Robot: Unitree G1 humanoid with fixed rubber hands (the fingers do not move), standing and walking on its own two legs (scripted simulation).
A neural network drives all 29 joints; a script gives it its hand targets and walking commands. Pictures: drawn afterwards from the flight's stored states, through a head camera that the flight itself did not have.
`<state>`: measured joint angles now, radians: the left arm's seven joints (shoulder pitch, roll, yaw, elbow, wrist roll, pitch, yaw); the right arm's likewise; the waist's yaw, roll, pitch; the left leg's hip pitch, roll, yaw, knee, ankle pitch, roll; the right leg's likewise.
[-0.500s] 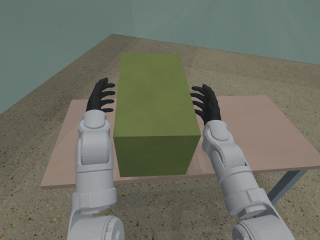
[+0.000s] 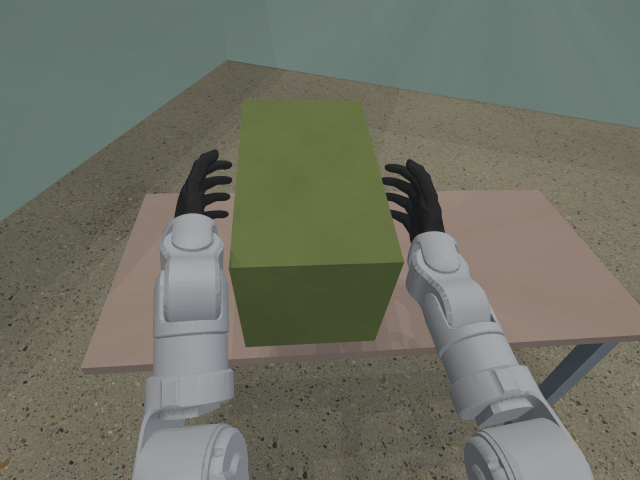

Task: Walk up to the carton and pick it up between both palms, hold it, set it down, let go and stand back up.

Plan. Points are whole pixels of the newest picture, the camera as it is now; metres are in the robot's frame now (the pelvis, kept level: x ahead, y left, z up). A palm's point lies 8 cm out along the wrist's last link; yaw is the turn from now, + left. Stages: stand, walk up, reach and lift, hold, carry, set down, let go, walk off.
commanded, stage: hold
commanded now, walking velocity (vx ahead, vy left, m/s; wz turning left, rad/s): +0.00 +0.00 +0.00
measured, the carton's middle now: (306, 216) +0.45 +0.02 +0.12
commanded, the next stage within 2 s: none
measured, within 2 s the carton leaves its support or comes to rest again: neither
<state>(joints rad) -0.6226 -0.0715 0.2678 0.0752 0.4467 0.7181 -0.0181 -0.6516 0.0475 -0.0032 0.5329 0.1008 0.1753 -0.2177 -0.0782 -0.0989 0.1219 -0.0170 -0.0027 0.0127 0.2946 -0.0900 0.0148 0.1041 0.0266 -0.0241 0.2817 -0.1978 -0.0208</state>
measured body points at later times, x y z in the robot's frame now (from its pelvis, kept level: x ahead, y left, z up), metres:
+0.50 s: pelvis +0.01 +0.00 +0.00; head -0.02 +0.04 +0.45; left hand +0.38 +0.15 +0.18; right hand +0.38 -0.12 +0.18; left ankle +0.06 +0.11 -0.75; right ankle -0.01 -0.10 -0.75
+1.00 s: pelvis +0.00 +0.00 +0.00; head -0.03 +0.04 +0.45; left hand +0.37 +0.15 +0.18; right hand +0.37 -0.12 +0.18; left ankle +0.06 +0.11 -0.75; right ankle -0.01 -0.10 -0.75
